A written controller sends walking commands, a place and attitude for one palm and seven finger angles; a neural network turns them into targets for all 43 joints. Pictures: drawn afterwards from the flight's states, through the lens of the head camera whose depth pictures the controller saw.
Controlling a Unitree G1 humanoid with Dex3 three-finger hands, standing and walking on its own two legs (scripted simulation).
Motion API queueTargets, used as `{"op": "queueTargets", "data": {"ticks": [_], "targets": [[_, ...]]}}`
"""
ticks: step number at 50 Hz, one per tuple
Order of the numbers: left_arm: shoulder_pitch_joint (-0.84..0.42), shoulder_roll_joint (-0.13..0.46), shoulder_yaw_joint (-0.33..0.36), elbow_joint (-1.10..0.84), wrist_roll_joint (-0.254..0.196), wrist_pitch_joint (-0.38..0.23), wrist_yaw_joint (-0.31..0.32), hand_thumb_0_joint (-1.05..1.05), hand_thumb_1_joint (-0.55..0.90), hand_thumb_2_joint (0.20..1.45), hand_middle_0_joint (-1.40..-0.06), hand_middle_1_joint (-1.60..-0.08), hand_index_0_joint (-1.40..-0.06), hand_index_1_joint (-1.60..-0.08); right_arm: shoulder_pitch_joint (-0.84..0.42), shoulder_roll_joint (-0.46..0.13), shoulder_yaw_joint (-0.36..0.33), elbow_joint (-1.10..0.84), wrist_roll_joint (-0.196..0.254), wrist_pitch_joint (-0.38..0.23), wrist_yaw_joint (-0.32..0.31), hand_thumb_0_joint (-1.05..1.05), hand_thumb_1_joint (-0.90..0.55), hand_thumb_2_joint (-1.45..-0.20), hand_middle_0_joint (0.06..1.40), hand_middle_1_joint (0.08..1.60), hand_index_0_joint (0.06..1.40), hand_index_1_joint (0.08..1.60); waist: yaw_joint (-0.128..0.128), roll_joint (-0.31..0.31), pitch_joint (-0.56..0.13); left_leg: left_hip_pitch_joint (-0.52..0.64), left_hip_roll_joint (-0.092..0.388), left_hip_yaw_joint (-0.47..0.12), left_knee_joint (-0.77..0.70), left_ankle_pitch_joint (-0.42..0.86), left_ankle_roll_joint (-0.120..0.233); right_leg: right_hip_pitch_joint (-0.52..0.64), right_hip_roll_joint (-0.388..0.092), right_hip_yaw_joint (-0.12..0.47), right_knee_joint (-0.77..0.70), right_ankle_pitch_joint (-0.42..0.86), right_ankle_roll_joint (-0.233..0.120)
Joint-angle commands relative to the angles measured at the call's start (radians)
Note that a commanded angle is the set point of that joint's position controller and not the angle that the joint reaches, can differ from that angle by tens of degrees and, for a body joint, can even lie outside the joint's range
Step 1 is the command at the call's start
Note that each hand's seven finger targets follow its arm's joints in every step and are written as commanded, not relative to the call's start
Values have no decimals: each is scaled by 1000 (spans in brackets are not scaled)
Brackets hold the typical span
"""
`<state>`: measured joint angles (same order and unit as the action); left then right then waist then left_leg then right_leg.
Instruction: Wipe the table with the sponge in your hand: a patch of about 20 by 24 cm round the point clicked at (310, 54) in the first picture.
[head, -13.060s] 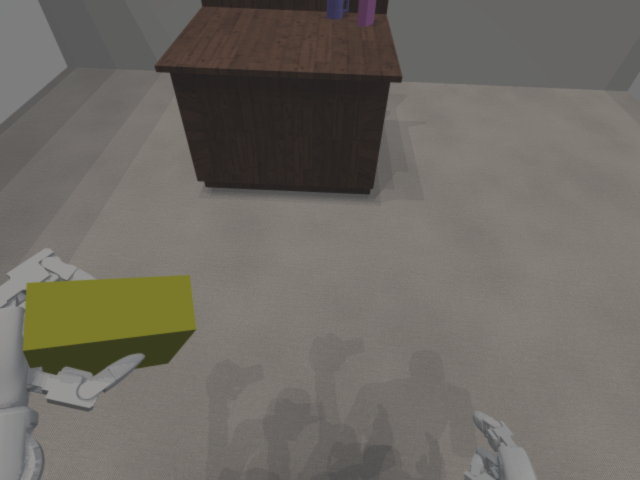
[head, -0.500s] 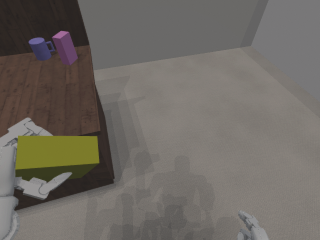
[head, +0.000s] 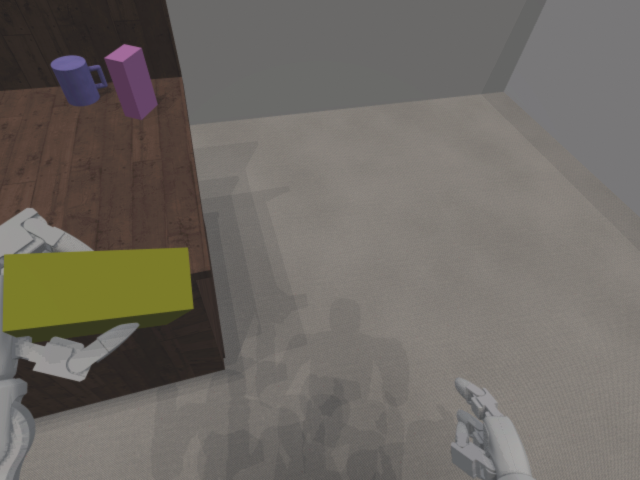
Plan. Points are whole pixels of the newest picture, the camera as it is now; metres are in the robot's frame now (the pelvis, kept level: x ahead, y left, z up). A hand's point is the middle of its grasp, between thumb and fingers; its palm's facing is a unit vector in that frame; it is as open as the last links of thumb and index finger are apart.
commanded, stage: shuffle to correct the standing spot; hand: left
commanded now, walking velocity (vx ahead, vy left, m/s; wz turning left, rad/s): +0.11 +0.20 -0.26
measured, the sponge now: (129, 295) +0.24 +0.21 +0.16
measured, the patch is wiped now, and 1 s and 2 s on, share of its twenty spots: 0.00 0.00 0.00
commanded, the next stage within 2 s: none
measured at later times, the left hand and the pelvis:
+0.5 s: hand (54, 297) +0.22 +0.27 +0.17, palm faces +0.37 -0.85 -0.38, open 9.4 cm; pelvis +0.00 +0.03 -0.02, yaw -1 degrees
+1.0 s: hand (38, 287) +0.22 +0.28 +0.18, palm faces +0.31 -0.85 -0.44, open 9.3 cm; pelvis -0.01 +0.07 -0.01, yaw -3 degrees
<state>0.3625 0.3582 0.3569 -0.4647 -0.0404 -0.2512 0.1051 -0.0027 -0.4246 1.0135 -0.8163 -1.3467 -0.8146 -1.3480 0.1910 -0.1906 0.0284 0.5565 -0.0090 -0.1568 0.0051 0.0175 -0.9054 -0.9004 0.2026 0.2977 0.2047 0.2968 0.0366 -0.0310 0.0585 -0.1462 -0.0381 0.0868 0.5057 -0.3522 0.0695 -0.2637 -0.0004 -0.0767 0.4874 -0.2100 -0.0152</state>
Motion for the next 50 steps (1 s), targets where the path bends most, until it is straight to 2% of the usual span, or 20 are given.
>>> {"op": "queueTargets", "data": {"ticks": [1,8,21,23,25,27,28,29,30,31,33,35,37,38,40,43,44,45,47,50], "targets": [[-53,149,79,-187,-9,-42,14,0,100,1300,-1200,-1600,-1200,-1600,-52,-145,-59,-162,9,-13,-15,0,-900,-900,200,300,200,300,-18,93,-177,-79,118,-92,-80,424,-113,180,-52,103,56,271,-50],[-78,176,102,-229,-15,-30,11,0,100,1300,-1200,-1600,-1200,-1600,-71,-145,-54,-196,8,28,-17,0,-900,-900,200,300,200,300,-15,115,-171,-82,126,-82,-37,568,-136,175,-42,80,126,230,-59],[-54,196,141,-248,-24,-48,17,0,100,1300,-1200,-1600,-1200,-1600,-74,-154,-74,-185,26,66,-8,0,-900,-900,200,300,200,300,-19,52,-157,-177,86,-112,79,342,-126,91,-109,179,214,127,-86],[-64,191,140,-255,-27,-46,14,0,100,1300,-1200,-1600,-1200,-1600,-82,-155,-71,-181,24,69,-11,0,-900,-900,200,300,200,300,-24,126,-139,-136,119,-150,-26,377,-140,33,-54,97,280,65,-52],[-80,188,133,-270,-27,-46,9,0,100,1300,-1200,-1600,-1200,-1600,-85,-156,-82,-187,13,54,-6,0,-900,-900,200,300,200,300,-22,265,-103,-44,155,-158,-110,683,-181,-14,11,-83,257,-133,-17],[-43,206,153,-237,-19,-44,13,0,100,1300,-1200,-1600,-1200,-1600,-113,-164,-91,-192,9,43,9,0,-900,-900,200,300,200,300,26,176,-148,-162,100,-51,134,931,-236,249,9,-119,90,-53,-59],[-4,194,149,-207,-13,-46,18,0,100,1300,-1200,-1600,-1200,-1600,-107,-166,-102,-182,25,49,16,0,-900,-900,200,300,200,300,59,-58,-204,-369,32,-26,547,751,-232,437,-139,73,26,157,-176],[-2,203,150,-205,-22,-61,20,0,100,1300,-1200,-1600,-1200,-1600,-91,-168,-108,-179,37,44,12,0,-900,-900,200,300,200,300,37,-442,-198,-509,-7,-166,952,-86,-114,295,-443,602,-56,311,-313],[-43,174,127,-237,-25,-64,22,0,100,1300,-1200,-1600,-1200,-1600,-63,-180,-108,-158,13,56,10,0,-900,-900,200,300,200,300,-12,-231,-95,-488,124,-405,897,-215,-75,60,-489,650,-120,150,-261],[-22,201,155,-265,-16,-55,23,0,100,1300,-1200,-1600,-1200,-1600,-46,-137,-88,-138,5,78,24,0,-900,-900,200,300,200,300,-29,-104,-84,-406,193,-405,760,-244,-72,-109,-454,560,-94,-21,-203],[-91,176,111,-300,-3,-50,10,0,100,1300,-1200,-1600,-1200,-1600,-49,-90,-53,-118,11,104,19,0,-900,-900,200,300,200,300,-57,32,-116,-64,101,-126,294,-84,-65,-345,-248,235,-67,-287,-102],[-134,179,95,-249,-6,-43,2,0,100,1300,-1200,-1600,-1200,-1600,-27,-103,-52,-110,19,68,-13,0,-900,-900,200,300,200,300,-72,132,-75,28,-22,34,48,-43,-77,-312,-83,90,85,-452,-39],[-159,197,138,-247,-6,-52,11,0,100,1300,-1200,-1600,-1200,-1600,-39,-151,-74,-154,27,26,-41,0,-900,-900,200,300,200,300,-51,328,-38,-146,226,-324,-199,-260,64,-250,64,-17,497,-387,41],[-129,208,171,-174,-2,-52,15,0,100,1300,-1200,-1600,-1200,-1600,-29,-147,-85,-146,33,16,-39,0,-900,-900,200,300,200,300,-51,252,-64,-268,287,-435,-266,-265,138,-182,73,9,676,-359,40],[-161,210,152,-227,8,-71,12,0,100,1300,-1200,-1600,-1200,-1600,-52,-124,-77,-138,23,1,-23,0,-900,-900,200,300,200,300,-36,297,-32,-284,289,-428,-221,-123,175,-201,-5,83,634,-331,27],[-103,205,139,-244,22,-70,17,0,100,1300,-1200,-1600,-1200,-1600,-78,-125,-56,-139,23,-17,-4,0,-900,-900,200,300,200,300,7,209,-112,-419,154,-152,59,-64,36,218,-31,67,78,-155,8],[-76,234,146,-234,31,-61,17,0,100,1300,-1200,-1600,-1200,-1600,-70,-101,-55,-144,18,-11,2,0,-900,-900,200,300,200,300,6,-93,-103,-540,15,-33,363,-130,-31,287,-212,403,-151,-227,-64],[-60,273,188,-203,11,-47,23,0,100,1300,-1200,-1600,-1200,-1600,-92,-119,-55,-143,8,-4,1,0,-900,-900,200,300,200,300,-4,-252,-76,-595,-9,-87,630,-116,-68,185,-413,725,-292,-254,-124],[-10,253,200,-197,-7,-48,13,0,100,1300,-1200,-1600,-1200,-1600,-71,-149,-77,-119,12,-4,14,0,-900,-900,200,300,200,300,-15,-141,-78,-550,50,-178,720,-20,-93,117,-393,659,-246,-172,-151],[125,218,209,-125,-2,-59,20,0,100,1300,-1200,-1600,-1200,-1600,-44,-121,-63,-89,12,21,7,0,-900,-900,200,300,200,300,-25,-104,-121,-529,106,-148,619,34,-100,167,-305,349,-131,150,-137]]}}
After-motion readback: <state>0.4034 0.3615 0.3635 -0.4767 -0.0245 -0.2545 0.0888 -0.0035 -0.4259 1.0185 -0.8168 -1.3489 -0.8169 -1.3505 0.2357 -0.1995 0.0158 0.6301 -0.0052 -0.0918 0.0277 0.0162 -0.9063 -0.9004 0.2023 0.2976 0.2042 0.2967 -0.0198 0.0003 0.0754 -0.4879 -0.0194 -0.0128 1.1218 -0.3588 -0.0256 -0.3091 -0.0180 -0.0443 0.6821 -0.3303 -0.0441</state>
